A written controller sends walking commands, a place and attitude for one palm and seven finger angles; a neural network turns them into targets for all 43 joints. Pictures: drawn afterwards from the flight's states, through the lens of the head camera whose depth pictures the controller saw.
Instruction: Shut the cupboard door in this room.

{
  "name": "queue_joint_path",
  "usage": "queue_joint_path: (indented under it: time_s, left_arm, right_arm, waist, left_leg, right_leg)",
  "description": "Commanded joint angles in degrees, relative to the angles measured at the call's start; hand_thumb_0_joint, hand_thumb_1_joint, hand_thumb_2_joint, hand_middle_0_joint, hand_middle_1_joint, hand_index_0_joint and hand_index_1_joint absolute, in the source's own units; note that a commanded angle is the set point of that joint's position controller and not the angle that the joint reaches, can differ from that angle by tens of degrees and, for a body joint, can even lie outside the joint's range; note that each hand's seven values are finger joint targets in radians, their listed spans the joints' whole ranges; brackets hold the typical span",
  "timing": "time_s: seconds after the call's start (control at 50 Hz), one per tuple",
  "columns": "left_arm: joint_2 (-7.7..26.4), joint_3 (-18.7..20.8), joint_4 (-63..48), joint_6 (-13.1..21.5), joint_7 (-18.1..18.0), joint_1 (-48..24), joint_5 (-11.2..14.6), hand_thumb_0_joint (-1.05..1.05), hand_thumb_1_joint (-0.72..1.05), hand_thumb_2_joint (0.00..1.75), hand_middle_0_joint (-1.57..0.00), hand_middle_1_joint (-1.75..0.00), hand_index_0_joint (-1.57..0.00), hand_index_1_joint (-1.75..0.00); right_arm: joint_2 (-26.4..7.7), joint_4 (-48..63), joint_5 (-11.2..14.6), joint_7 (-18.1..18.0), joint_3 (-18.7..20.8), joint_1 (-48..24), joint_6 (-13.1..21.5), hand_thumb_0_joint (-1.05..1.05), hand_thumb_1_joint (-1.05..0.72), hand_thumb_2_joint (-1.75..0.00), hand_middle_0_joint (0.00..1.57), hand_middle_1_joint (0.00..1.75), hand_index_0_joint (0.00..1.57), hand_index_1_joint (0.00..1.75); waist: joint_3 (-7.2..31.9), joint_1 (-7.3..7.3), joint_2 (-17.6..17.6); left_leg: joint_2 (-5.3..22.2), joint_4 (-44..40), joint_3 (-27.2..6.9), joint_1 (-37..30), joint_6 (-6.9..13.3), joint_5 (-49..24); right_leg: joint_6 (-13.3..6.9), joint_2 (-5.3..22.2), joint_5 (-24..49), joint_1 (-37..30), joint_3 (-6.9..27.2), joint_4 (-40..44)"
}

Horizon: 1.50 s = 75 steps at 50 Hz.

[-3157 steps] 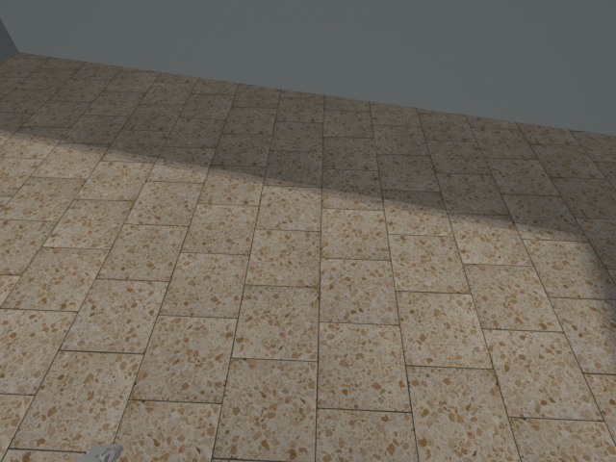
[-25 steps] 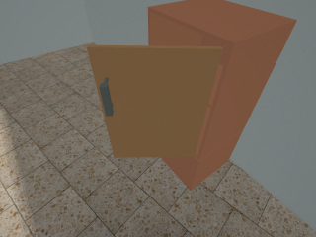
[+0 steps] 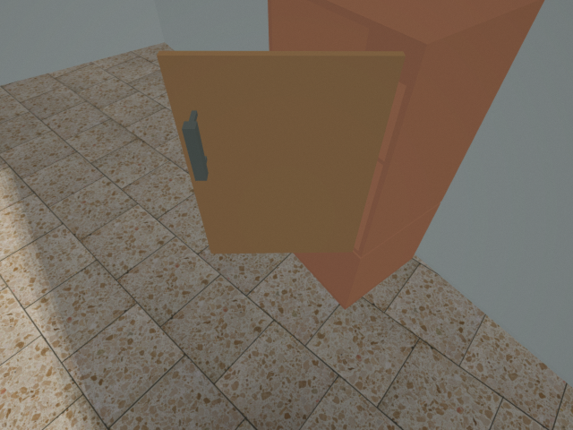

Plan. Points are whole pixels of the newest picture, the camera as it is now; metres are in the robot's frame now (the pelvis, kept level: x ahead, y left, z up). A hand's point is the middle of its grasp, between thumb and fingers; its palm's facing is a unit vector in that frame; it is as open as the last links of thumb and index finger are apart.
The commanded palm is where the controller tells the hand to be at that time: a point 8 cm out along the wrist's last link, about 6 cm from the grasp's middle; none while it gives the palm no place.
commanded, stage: come to a stop and stand still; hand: left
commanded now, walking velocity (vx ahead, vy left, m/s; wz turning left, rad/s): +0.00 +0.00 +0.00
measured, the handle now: (197, 146) +0.61 +0.22 +0.04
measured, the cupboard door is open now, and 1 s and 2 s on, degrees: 54 54 54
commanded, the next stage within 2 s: look again from close up in 0.08 s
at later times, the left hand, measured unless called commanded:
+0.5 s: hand out of the picture +0.01 +0.16 -0.17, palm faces +0.03 -0.98 -0.18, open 7.3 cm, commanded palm none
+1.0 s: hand out of the picture +0.03 +0.15 -0.18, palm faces +0.10 -0.98 -0.17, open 7.3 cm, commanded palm none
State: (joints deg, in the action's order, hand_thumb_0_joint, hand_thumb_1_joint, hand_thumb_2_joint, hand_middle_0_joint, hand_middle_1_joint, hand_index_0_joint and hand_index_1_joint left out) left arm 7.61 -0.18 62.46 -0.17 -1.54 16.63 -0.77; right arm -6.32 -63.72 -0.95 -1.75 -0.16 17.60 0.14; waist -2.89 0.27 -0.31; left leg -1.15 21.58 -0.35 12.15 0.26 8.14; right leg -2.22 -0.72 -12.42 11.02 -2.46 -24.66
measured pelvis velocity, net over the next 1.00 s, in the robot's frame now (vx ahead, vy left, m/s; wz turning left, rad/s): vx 0.05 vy -0.01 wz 0.05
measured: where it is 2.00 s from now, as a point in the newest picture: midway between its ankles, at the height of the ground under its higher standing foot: outside the picture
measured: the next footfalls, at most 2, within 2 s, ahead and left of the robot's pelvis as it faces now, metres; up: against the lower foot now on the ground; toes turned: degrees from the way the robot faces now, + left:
right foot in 1.42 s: +0.27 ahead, -0.14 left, +0.00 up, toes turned -1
left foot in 1.74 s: +0.29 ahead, +0.08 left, +0.00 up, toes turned +5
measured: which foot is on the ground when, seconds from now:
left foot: down 0.00-1.00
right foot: down 0.00-1.00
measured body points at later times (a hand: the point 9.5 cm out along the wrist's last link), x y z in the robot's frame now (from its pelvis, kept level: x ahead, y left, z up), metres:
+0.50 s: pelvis +0.02 +0.00 +0.00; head +0.03 -0.01 +0.45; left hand +0.01 +0.21 -0.16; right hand +0.00 -0.21 -0.17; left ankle +0.04 +0.12 -0.74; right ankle +0.01 -0.09 -0.74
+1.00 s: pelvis +0.05 -0.01 -0.01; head +0.06 -0.01 +0.44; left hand +0.03 +0.20 -0.17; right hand +0.04 -0.22 -0.17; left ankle +0.04 +0.11 -0.74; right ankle +0.01 -0.09 -0.74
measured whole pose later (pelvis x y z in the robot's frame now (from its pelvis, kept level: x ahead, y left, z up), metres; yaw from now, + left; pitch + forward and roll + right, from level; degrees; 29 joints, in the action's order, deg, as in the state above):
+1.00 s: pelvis +0.05 -0.01 -0.01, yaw +3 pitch -1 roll +0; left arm 7.5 1.1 61.9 0.6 -1.3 19.2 -1.1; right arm -7.5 -64.9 -1.6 -1.4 0.0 18.5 -0.1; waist -1.6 0.1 0.2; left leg 1.1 32.8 0.2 13.8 0.7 18.7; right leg -3.6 -1.9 -18.6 7.3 -5.3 -26.5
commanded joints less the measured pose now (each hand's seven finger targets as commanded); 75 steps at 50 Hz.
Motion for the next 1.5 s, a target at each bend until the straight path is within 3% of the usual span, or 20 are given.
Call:
queue_joint_path:
  time_s: [0.0, 0.8, 0.86, 0.92, 0.98, 1.02, 1.04, 1.06, 1.08, 1.1, 1.14, 1.24, 1.32, 1.36, 1.38, 1.4, 1.42, 1.44, 1.46, 1.48]
  left_arm:
    - [4.71, 1.12, -1.15, 1.18, -0.10, 4.22, 0.16, 0.00, 0.90, 0.90, -0.20, -0.30, -0.20, -0.30]
    - [4.53, 0.76, 0.28, 2.36, -0.59, 5.66, 0.20, 0.00, 0.90, 0.90, -0.20, -0.30, -0.20, -0.30]
    - [5.89, 1.74, -0.32, 1.68, -0.24, 6.30, -0.23, 0.00, 0.90, 0.90, -0.20, -0.30, -0.20, -0.30]
    - [7.54, 3.05, -1.32, 1.28, -0.01, 8.07, -0.29, 0.00, 0.90, 0.90, -0.20, -0.30, -0.20, -0.30]
    - [7.51, 3.78, -1.92, 1.85, 0.01, 8.98, -0.69, 0.00, 0.90, 0.90, -0.20, -0.30, -0.20, -0.30]
    - [7.23, 3.78, -2.10, 2.13, 0.30, 8.04, -0.64, 0.00, 0.90, 0.90, -0.20, -0.30, -0.20, -0.30]
    - [6.13, 3.57, -2.32, 2.07, 0.47, 7.30, -0.62, 0.00, 0.90, 0.90, -0.20, -0.30, -0.20, -0.30]
    - [4.52, 3.15, -2.65, 2.02, 0.79, 6.59, -0.51, 0.00, 0.90, 0.90, -0.20, -0.30, -0.20, -0.30]
    - [2.89, 2.83, -3.68, 2.16, 0.84, 5.55, -0.57, 0.00, 0.90, 0.90, -0.20, -0.30, -0.20, -0.30]
    - [3.37, 2.65, -5.29, 2.36, 0.84, 1.13, -0.65, 0.00, 0.90, 0.90, -0.20, -0.30, -0.20, -0.30]
    - [3.74, 2.98, -6.91, 2.73, 1.17, -3.56, -0.63, 0.00, 0.90, 0.90, -0.20, -0.30, -0.20, -0.30]
    - [1.26, 3.02, -7.11, 1.82, 2.38, -3.06, -0.43, 0.00, 0.90, 0.90, -0.20, -0.30, -0.20, -0.30]
    - [1.35, 3.41, -7.14, 1.77, 2.73, -3.84, -0.39, 0.00, 0.90, 0.90, -0.20, -0.30, -0.20, -0.30]
    - [3.61, 4.13, -4.92, 2.51, 2.61, 2.81, -0.60, 0.00, 0.90, 0.90, -0.20, -0.30, -0.20, -0.30]
    - [7.13, 4.79, -3.11, 3.17, 2.13, 8.56, -0.79, 0.00, 0.90, 0.90, -0.20, -0.30, -0.20, -0.30]
    - [13.56, 6.20, -1.60, 3.40, 1.32, 14.65, -0.75, 0.00, 0.90, 0.90, -0.20, -0.30, -0.20, -0.30]
    - [14.67, 5.93, -1.68, 2.98, 1.04, 17.23, -0.01, 0.00, 0.90, 0.90, -0.20, -0.30, -0.20, -0.30]
    - [13.31, 5.65, -2.79, 2.91, 0.46, 12.83, -0.34, 0.00, 0.90, 0.90, -0.20, -0.30, -0.20, -0.30]
    - [11.26, 5.10, -4.13, 3.01, 0.11, 7.43, -0.45, 0.00, 0.90, 0.90, -0.20, -0.30, -0.20, -0.30]
    - [8.71, 4.27, -5.51, 2.91, -0.16, 2.66, -0.61, 0.00, 0.90, 0.90, -0.20, -0.30, -0.20, -0.30]
  right_arm:
    - [-5.33, 1.37, 0.16, -0.35, 0.90, 3.19, 1.15, 0.00, -0.90, -0.90, 0.20, 0.30, 0.20, 0.30]
    - [-5.05, -0.84, 0.29, -0.64, -0.04, 2.39, 1.73, 0.00, -0.90, -0.90, 0.20, 0.30, 0.20, 0.30]
    - [-5.08, -0.28, -0.15, -0.23, 0.24, 2.62, 1.09, 0.00, -0.90, -0.90, 0.20, 0.30, 0.20, 0.30]
    - [-4.74, 1.50, -0.55, 0.16, 0.71, 1.57, 0.79, 0.00, -0.90, -0.90, 0.20, 0.30, 0.20, 0.30]
    - [-4.47, 3.12, -0.52, 0.72, 1.20, 0.90, 1.06, 0.00, -0.90, -0.90, 0.20, 0.30, 0.20, 0.30]
    - [-3.01, 2.53, -0.39, 0.90, 1.10, 3.72, 1.90, 0.00, -0.90, -0.90, 0.20, 0.30, 0.20, 0.30]
    - [-2.88, 1.31, -0.36, 0.79, 1.00, 6.79, 2.37, 0.00, -0.90, -0.90, 0.20, 0.30, 0.20, 0.30]
    - [-5.13, -0.14, -0.56, 0.43, 1.23, 10.77, 2.85, 0.00, -0.90, -0.90, 0.20, 0.30, 0.20, 0.30]
    - [-8.48, -1.42, -0.98, 0.10, 2.05, 14.91, 2.98, 0.00, -0.90, -0.90, 0.20, 0.30, 0.20, 0.30]
    - [-9.89, -2.39, -1.18, -0.48, 2.24, 19.21, 3.00, 0.00, -0.90, -0.90, 0.20, 0.30, 0.20, 0.30]
    - [-8.45, -1.55, -0.92, -0.89, 1.94, 17.59, 3.26, 0.00, -0.90, -0.90, 0.20, 0.30, 0.20, 0.30]
    - [-7.53, 0.35, -0.84, -0.85, 1.66, 10.33, 4.62, 0.00, -0.90, -0.90, 0.20, 0.30, 0.20, 0.30]
    - [-9.05, 0.57, -1.13, -0.42, 2.59, 8.14, 3.55, 0.00, -0.90, -0.90, 0.20, 0.30, 0.20, 0.30]
    - [-8.74, 0.66, -0.97, -0.09, 2.74, 7.51, 3.04, 0.00, -0.90, -0.90, 0.20, 0.30, 0.20, 0.30]
    - [-7.26, 0.76, -0.40, 0.35, 2.58, 8.04, 3.06, 0.00, -0.90, -0.90, 0.20, 0.30, 0.20, 0.30]
    - [-3.55, 2.48, 0.14, 0.85, 2.07, 9.43, 3.10, 0.00, -0.90, -0.90, 0.20, 0.30, 0.20, 0.30]
    - [-5.66, 5.08, -0.17, 1.01, 2.33, 3.35, 2.57, 0.00, -0.90, -0.90, 0.20, 0.30, 0.20, 0.30]
    - [-4.97, 5.77, -0.03, 0.97, 2.84, 1.86, 2.29, 0.00, -0.90, -0.90, 0.20, 0.30, 0.20, 0.30]
    - [-4.54, 5.37, -0.19, 0.94, 2.57, 0.72, 1.98, 0.00, -0.90, -0.90, 0.20, 0.30, 0.20, 0.30]
    - [-4.43, 4.55, -0.26, 0.96, 2.46, 1.80, 1.41, 0.00, -0.90, -0.90, 0.20, 0.30, 0.20, 0.30]
  waist:
    - [-3.17, 0.20, 1.01]
    - [-0.80, 0.15, -0.36]
    - [-3.18, 0.70, -2.83]
    - [-6.36, 1.54, -7.94]
    - [-7.92, 1.18, -4.78]
    - [-5.71, -0.40, -2.73]
    - [-4.76, -1.46, 0.20]
    - [-3.61, -2.60, 5.95]
    - [-2.63, -3.77, 14.10]
    - [-3.71, -5.99, 17.15]
    - [-6.44, -4.83, 5.19]
    - [-2.19, -1.21, 6.17]
    - [-3.28, -0.50, 8.23]
    - [-0.19, 2.64, 2.58]
    - [3.05, 5.15, -4.36]
    - [7.03, 6.81, -21.28]
    - [5.57, 8.20, -16.48]
    - [2.81, 5.78, -10.12]
    - [-0.97, 3.77, -9.78]
    - [-1.27, 1.33, -7.86]
  left_leg:
    - [5.25, -6.00, -6.05, 4.48, 1.29, 9.69]
    - [5.29, -2.17, -3.54, -2.24, 0.82, -2.57]
    - [3.00, 1.47, -1.55, 3.33, 0.92, 8.49]
    - [1.63, 12.44, 1.66, 10.47, 0.72, 11.71]
    - [3.97, 17.10, 2.27, 13.00, 0.99, 14.83]
    - [3.30, 8.57, 3.91, 4.86, 1.15, 10.87]
    - [3.18, 4.70, 3.44, -1.41, 1.78, 7.22]
    - [7.24, 1.82, -2.37, -6.70, 3.97, 2.08]
    - [15.55, -2.28, -14.08, -11.03, 8.84, 0.30]
    - [21.28, -7.02, -23.82, -14.05, 13.89, -5.41]
    - [23.75, -6.41, -24.28, -11.04, 17.09, -12.14]
    - [16.46, -7.69, -8.00, -6.07, 11.97, -13.79]
    - [14.66, -6.30, -4.12, 0.78, 9.30, -3.15]
    - [10.66, 2.65, -1.34, 4.26, 6.12, 1.25]
    - [6.72, 13.81, 2.37, 10.45, 3.93, 5.95]
    - [-0.17, 30.30, 7.82, 22.40, 1.43, 22.99]
    - [1.38, 43.28, 3.51, 25.71, 1.44, 29.89]
    - [3.09, 49.34, 1.93, 25.74, 1.20, 26.03]
    - [5.43, 49.82, 0.11, 24.43, 0.85, 22.26]
    - [6.54, 45.24, -0.64, 19.51, 0.05, 18.97]
  right_leg:
    - [-0.40, 5.96, -8.08, 1.58, 7.25, 6.93]
    - [-0.56, 6.74, 1.87, -1.08, 6.65, 6.75]
    - [-1.88, 7.89, -13.99, -1.07, 8.66, 8.38]
    - [-5.63, 13.96, -24.00, -0.91, 15.45, 13.51]
    - [-9.00, 17.68, -19.59, -0.62, 16.34, 12.72]
    - [-7.65, 15.35, -10.71, 1.83, 10.63, 5.89]
    - [-5.87, 11.48, -8.69, 4.92, 5.89, 0.95]
    - [-3.39, 6.34, -7.58, 9.01, 0.45, -7.33]
    - [-1.15, 1.87, -13.55, 15.28, -4.73, -18.47]
    - [-0.82, 0.20, -22.37, 23.68, -4.05, -30.95]
    - [-1.55, 4.33, -19.84, 29.63, 1.95, -40.79]
    - [0.30, 6.08, -10.53, 21.30, -0.11, -31.26]
    - [0.74, 3.96, -6.81, 10.18, -4.18, -15.91]
    - [0.78, 2.00, -1.06, -2.21, -5.38, -6.24]
    - [-0.99, 6.94, -3.57, -12.36, 1.58, -3.49]
    - [-6.66, 22.02, -6.27, -21.51, 23.27, 5.26]
    - [-10.89, 25.99, -4.08, -17.39, 31.26, 10.51]
    - [-12.19, 26.79, -4.23, -10.60, 31.32, 10.76]
    - [-11.45, 25.61, 1.77, -3.43, 27.18, 9.84]
    - [-9.43, 22.30, 10.51, 1.83, 17.84, 8.63]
